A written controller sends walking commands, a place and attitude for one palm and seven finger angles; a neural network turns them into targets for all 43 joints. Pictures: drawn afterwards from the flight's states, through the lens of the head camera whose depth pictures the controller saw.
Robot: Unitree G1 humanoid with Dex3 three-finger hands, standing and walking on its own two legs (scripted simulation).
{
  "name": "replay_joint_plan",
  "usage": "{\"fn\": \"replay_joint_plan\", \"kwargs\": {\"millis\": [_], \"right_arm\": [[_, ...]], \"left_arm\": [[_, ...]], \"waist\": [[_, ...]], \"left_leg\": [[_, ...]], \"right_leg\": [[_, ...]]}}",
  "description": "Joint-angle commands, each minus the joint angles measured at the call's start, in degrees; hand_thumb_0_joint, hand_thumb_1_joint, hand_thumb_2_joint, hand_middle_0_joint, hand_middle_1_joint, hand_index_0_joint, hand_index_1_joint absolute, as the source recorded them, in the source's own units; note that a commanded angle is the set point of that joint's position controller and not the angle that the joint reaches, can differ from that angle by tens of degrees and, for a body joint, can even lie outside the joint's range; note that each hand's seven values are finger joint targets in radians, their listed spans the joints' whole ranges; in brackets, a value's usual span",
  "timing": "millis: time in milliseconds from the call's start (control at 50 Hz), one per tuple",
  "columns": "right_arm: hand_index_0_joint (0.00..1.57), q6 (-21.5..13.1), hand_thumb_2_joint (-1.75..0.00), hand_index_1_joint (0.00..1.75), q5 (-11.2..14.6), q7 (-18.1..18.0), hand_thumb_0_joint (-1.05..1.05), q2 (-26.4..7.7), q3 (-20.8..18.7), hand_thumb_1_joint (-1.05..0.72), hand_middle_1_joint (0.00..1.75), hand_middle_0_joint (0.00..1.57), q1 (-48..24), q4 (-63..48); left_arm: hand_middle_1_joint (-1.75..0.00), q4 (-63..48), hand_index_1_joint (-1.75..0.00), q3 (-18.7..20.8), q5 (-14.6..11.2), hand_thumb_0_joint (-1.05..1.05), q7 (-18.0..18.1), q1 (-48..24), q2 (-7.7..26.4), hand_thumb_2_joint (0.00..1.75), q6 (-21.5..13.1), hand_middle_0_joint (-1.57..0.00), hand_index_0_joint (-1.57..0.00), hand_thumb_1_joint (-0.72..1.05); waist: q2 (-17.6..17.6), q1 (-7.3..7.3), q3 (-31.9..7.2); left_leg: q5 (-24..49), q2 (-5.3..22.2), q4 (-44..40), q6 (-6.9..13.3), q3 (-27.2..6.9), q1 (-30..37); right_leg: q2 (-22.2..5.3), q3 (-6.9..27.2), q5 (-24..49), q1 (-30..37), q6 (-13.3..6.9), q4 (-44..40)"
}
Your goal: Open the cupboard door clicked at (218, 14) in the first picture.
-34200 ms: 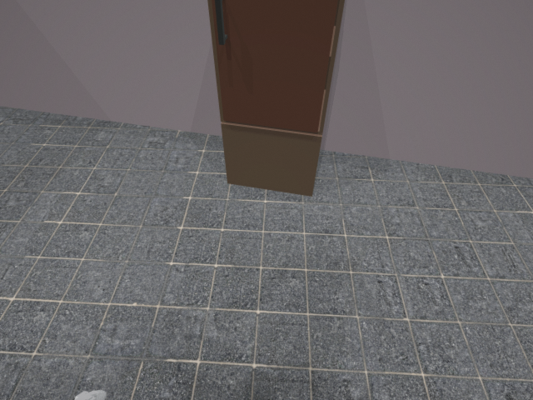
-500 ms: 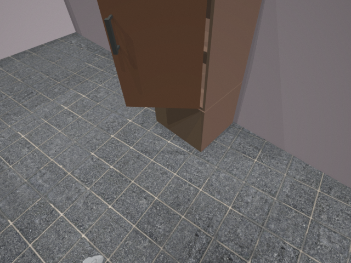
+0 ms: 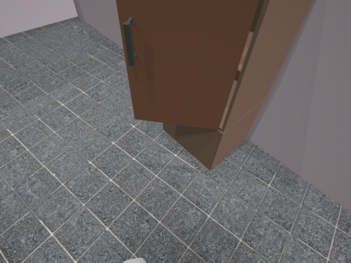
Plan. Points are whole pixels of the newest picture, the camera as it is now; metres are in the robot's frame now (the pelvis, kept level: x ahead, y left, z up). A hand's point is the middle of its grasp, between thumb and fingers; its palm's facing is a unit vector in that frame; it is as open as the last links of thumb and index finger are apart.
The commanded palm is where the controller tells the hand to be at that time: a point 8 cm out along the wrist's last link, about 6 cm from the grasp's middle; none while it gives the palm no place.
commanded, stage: take the last steps up to it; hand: left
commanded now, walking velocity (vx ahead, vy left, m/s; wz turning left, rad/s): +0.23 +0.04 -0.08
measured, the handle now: (131, 42) +0.75 +0.22 +0.10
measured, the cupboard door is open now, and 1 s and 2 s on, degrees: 39 39 39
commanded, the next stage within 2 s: come to a stop and stand still in 0.18 s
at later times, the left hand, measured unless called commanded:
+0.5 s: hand (118, 218) +0.25 +0.18 -0.15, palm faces -0.03 -0.98 -0.20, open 7.4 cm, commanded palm none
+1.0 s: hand (107, 240) +0.19 +0.20 -0.16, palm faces -0.05 -0.96 -0.26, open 7.4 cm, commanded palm none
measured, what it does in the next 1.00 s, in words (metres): walks ahead: right foot, then left foot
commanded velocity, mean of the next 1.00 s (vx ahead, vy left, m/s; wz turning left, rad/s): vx -0.06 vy -0.01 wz -0.01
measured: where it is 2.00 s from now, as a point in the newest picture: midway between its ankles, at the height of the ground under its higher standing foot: outside the picture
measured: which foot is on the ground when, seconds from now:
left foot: down 0.00-0.32, up 0.34-0.52, down 0.54-1.00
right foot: up 0.00-0.28, down 0.30-0.56, up 0.58-0.80, down 0.82-1.00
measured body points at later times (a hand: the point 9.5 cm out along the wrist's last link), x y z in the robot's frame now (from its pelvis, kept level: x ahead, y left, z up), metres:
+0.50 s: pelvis +0.15 +0.01 +0.01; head +0.18 +0.01 +0.46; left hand +0.25 +0.23 -0.14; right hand +0.13 -0.21 -0.15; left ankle +0.15 +0.13 -0.71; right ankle +0.17 -0.09 -0.72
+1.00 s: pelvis +0.14 +0.01 +0.00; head +0.16 +0.00 +0.45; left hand +0.19 +0.25 -0.14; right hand +0.22 -0.25 -0.14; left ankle +0.16 +0.11 -0.72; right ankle +0.12 -0.10 -0.72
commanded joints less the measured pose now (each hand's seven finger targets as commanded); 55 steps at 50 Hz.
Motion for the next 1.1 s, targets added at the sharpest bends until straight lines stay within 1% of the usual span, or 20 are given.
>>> {"fn": "replay_joint_plan", "kwargs": {"millis": [0, 80, 180, 240, 260, 280, 300, 340, 400, 480, 560, 660, 760, 800, 820, 840, 900, 940, 980, 1080], "right_arm": [[0.2, 0.0, -0.9, 0.3, -0.11, -2.17, 0.0, -7.75, -1.11, -0.9, 0.3, 0.2, 11.4, 0.62], [0.2, -0.99, -0.9, 0.3, -0.08, -2.44, 0.0, -6.23, -0.52, -0.9, 0.3, 0.2, 10.01, 1.23], [0.2, 0.16, -0.9, 0.3, -0.03, -1.95, 0.0, -6.94, -0.45, -0.9, 0.3, 0.2, 9.28, 2.26], [0.2, 0.74, -0.9, 0.3, 0.36, -1.81, 0.0, -5.91, -0.05, -0.9, 0.3, 0.2, 8.52, 2.92], [0.2, 0.72, -0.9, 0.3, 0.66, -1.65, 0.0, -4.57, 0.36, -0.9, 0.3, 0.2, 8.4, 2.74], [0.2, 0.86, -0.9, 0.3, 0.9, -1.35, 0.0, -2.49, 0.8, -0.9, 0.3, 0.2, 8.88, 2.06], [0.2, 1.49, -0.9, 0.3, 1.03, -1.61, 0.0, -3.05, 0.91, -0.9, 0.3, 0.2, 9.86, 2.1], [0.2, 2.81, -0.9, 0.3, 1.5, -2.42, 0.0, -2.51, 1.1, -0.9, 0.3, 0.2, 9.09, 3.4], [0.2, 4.28, -0.9, 0.3, 2.02, -2.68, 0.0, -0.95, 1.16, -0.9, 0.3, 0.2, 11.42, 5.35], [0.2, 4.8, -0.9, 0.3, 1.29, -2.8, 0.0, -2.84, 0.2, -0.9, 0.3, 0.2, 11.82, 5.18], [0.2, 4.47, -0.9, 0.3, 0.32, -3.63, 0.0, -8.76, -1.18, -0.9, 0.3, 0.2, 8.42, 1.37], [0.2, 4.39, -0.9, 0.3, -0.16, -4.18, 0.0, -10.5, -1.88, -0.9, 0.3, 0.2, 6.45, -0.27], [0.2, 4.46, -0.9, 0.3, 1.01, -3.54, 0.0, -9.76, -2.13, -0.9, 0.3, 0.2, 4.41, -0.73], [0.2, 4.96, -0.9, 0.3, 1.69, -2.53, 0.0, -5.0, -1.26, -0.9, 0.3, 0.2, 4.93, -1.3], [0.2, 3.58, -0.9, 0.3, 1.59, -2.7, 0.0, -6.03, -1.26, -0.9, 0.3, 0.2, -0.87, -6.51], [0.2, 3.91, -0.9, 0.3, 1.47, -1.81, 0.0, -4.49, -0.86, -0.9, 0.3, 0.2, 0.82, -7.03], [0.2, 3.98, -0.9, 0.3, 1.7, -1.28, 0.0, -3.42, -0.01, -0.9, 0.3, 0.2, -0.33, -9.14], [0.2, 3.96, -0.9, 0.3, 1.61, -1.49, 0.0, -3.62, 0.33, -0.9, 0.3, 0.2, 2.96, -7.86], [0.2, 3.3, -0.9, 0.3, 1.17, -1.52, 0.0, -6.43, 0.34, -0.9, 0.3, 0.2, 4.57, -6.91], [0.2, 3.01, -0.9, 0.3, 0.65, -1.54, 0.0, -7.67, 1.32, -0.9, 0.3, 0.2, 1.99, -6.75]], "left_arm": [[-0.3, -8.08, -0.3, 0.22, -0.15, 0.0, -0.22, -7.52, 2.51, 0.9, -2.33, -0.2, -0.2, 0.9], [-0.3, -7.29, -0.3, -0.33, -0.21, 0.0, -0.48, -5.87, 0.31, 0.9, -1.29, -0.2, -0.2, 0.9], [-0.3, -8.61, -0.3, -0.42, -0.11, 0.0, -0.42, -8.13, 0.94, 0.9, -1.09, -0.2, -0.2, 0.9], [-0.3, -7.43, -0.3, 0.16, 0.02, 0.0, -0.14, -5.08, 3.19, 0.9, -1.39, -0.2, -0.2, 0.9], [-0.3, -6.73, -0.3, 0.6, 0.07, 0.0, 0.19, -2.37, 5.47, 0.9, -1.83, -0.2, -0.2, 0.9], [-0.3, -5.82, -0.3, 1.05, 0.02, 0.0, 0.79, 0.31, 9.33, 0.9, -2.2, -0.2, -0.2, 0.9], [-0.3, -5.34, -0.3, 0.98, -0.65, 0.0, 1.16, 1.78, 11.55, 0.9, -2.25, -0.2, -0.2, 0.9], [-0.3, -6.38, -0.3, -0.16, -0.77, 0.0, 2.31, -5.47, 8.65, 0.9, -2.58, -0.2, -0.2, 0.9], [-0.3, -7.32, -0.3, -0.03, -0.74, 0.0, 2.91, -9.44, 8.44, 0.9, -1.54, -0.2, -0.2, 0.9], [-0.3, -7.1, -0.3, 0.44, -1.34, 0.0, 2.88, -9.95, 8.55, 0.9, 0.19, -0.2, -0.2, 0.9], [-0.3, -10.3, -0.3, 0.19, -1.3, 0.0, 2.62, -11.23, 4.66, 0.9, 2.41, -0.2, -0.2, 0.9], [-0.3, -10.58, -0.3, 0.27, -1.37, 0.0, 2.17, -11.17, 3.85, 0.9, 2.58, -0.2, -0.2, 0.9], [-0.3, -9.6, -0.3, 0.2, -0.81, 0.0, 2.05, -5.06, 5.95, 0.9, 1.47, -0.2, -0.2, 0.9], [-0.3, -9.81, -0.3, 0.13, -0.38, 0.0, 2.22, -7.82, 10.55, 0.9, 0.66, -0.2, -0.2, 0.9], [-0.3, -12.6, -0.3, -1.02, 0.57, 0.0, 4.68, -4.03, 9.94, 0.9, 0.19, -0.2, -0.2, 0.9], [-0.3, -13.04, -0.3, -0.52, 0.02, 0.0, 4.89, -3.34, 11.49, 0.9, -1.29, -0.2, -0.2, 0.9], [-0.3, -15.42, -0.3, -0.54, 0.13, 0.0, 4.51, -3.35, 11.16, 0.9, -1.83, -0.2, -0.2, 0.9], [-0.3, -15.91, -0.3, -1.59, -0.42, 0.0, 4.17, -5.54, 10.24, 0.9, -1.44, -0.2, -0.2, 0.9], [-0.3, -16.0, -0.3, -2.28, -0.66, 0.0, 3.76, -6.06, 8.35, 0.9, -0.9, -0.2, -0.2, 0.9], [-0.3, -14.05, -0.3, -2.86, -0.44, 0.0, 2.96, -4.15, 8.25, 0.9, -0.26, -0.2, -0.2, 0.9]], "waist": [[11.29, -4.15, -1.66], [6.46, -1.72, -2.06], [6.9, -1.14, -0.53], [3.39, 0.95, -0.26], [-0.94, 2.23, -0.4], [-10.39, 2.72, 0.65], [-11.93, 2.11, -1.71], [-12.35, -0.52, -3.27], [-5.79, -2.39, -7.43], [-2.21, -2.36, -7.03], [14.25, -2.2, -2.85], [10.03, -2.95, -5.79], [6.09, -1.11, -8.17], [-7.43, -3.26, -3.84], [-9.25, -0.75, -3.0], [-13.08, -1.38, -8.02], [-2.84, -1.69, -9.09], [-3.63, -3.75, -6.08], [1.74, -3.68, -2.11], [6.58, -1.59, 3.48]], "left_leg": [[-8.73, 17.43, -22.96, 8.2, -20.97, 13.15], [7.79, 14.21, -22.8, 8.23, -10.78, 11.54], [3.3, 12.63, -21.36, 7.85, -7.97, 8.67], [-2.51, 8.44, -13.95, 3.86, -4.5, 4.2], [-5.77, 4.28, -7.39, 1.37, -1.67, -0.28], [-11.56, -1.55, 1.42, -1.62, 1.72, -8.26], [-23.7, -2.16, 10.28, -3.05, 0.51, -5.62], [-21.6, 0.44, 14.11, -3.36, -6.65, -1.26], [-15.02, -0.98, 5.43, -4.3, -4.67, 2.76], [8.35, 0.49, -8.57, -3.94, -4.27, 9.94], [39.41, 15.64, -14.16, 8.08, -18.03, 9.3], [43.97, 15.03, -9.91, 9.84, -15.86, 16.15], [23.9, 9.09, -5.11, 3.32, -11.77, 12.47], [-7.82, -0.71, -0.46, -2.72, -4.18, 5.55], [-13.64, -2.69, 5.53, -3.89, -2.71, 1.52], [-11.53, -1.57, 9.92, -1.28, -5.54, -2.41], [-11.48, -2.42, 7.06, -0.56, -5.63, -0.09], [-4.02, -3.06, -2.18, -0.55, -5.48, 8.66], [4.26, 2.6, -6.69, 1.26, -10.34, 12.1], [-10.46, 2.9, -13.58, 2.22, -14.27, 2.33]], "right_leg": [[-1.37, 3.16, 6.12, -23.64, -1.4, 19.49], [-0.93, 1.2, 9.36, -16.07, -0.38, 4.13], [2.26, -1.62, 12.49, -6.41, -0.23, -11.53], [3.78, -2.08, 16.93, 5.36, -0.67, -21.63], [0.19, 3.91, 17.5, 10.83, -2.2, -25.86], [-9.66, 16.72, 24.58, 15.5, -6.76, -31.39], [-17.62, 22.84, 30.96, 12.8, -12.3, -36.37], [-15.01, 17.54, 50.13, 7.67, -12.81, -34.09], [-10.24, 7.14, 66.95, 10.49, -10.38, -27.41], [-6.47, 4.82, 52.48, 6.1, -5.46, -21.21], [5.67, 0.59, -0.17, -4.94, 0.28, -4.67], [6.33, 3.41, -2.43, -7.52, 0.13, -2.27], [4.66, 4.19, 22.67, 5.61, -0.78, -28.52], [-9.06, 15.63, 34.32, 3.08, -6.99, -33.14], [-5.45, 19.96, 75.75, 7.26, -3.77, -27.38], [-5.94, 15.07, 77.16, 13.67, -4.35, -22.55], [-5.51, 13.34, 63.78, 11.78, -8.53, -21.85], [-2.85, 11.82, 45.81, 3.01, -6.51, -23.25], [1.25, 10.03, 24.97, -4.57, -3.16, -25.07], [4.31, 9.38, 8.23, -2.28, -2.46, -28.74]]}}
